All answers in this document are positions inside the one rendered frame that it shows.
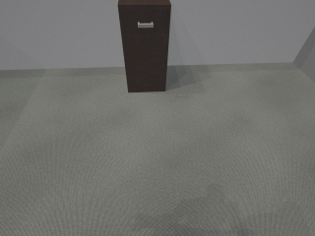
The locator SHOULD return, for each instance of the handle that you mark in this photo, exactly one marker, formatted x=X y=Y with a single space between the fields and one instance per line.
x=145 y=25

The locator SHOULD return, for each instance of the cabinet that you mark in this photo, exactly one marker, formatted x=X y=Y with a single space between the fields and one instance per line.
x=145 y=55

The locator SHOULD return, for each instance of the drawer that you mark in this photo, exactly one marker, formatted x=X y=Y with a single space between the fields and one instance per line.
x=131 y=17

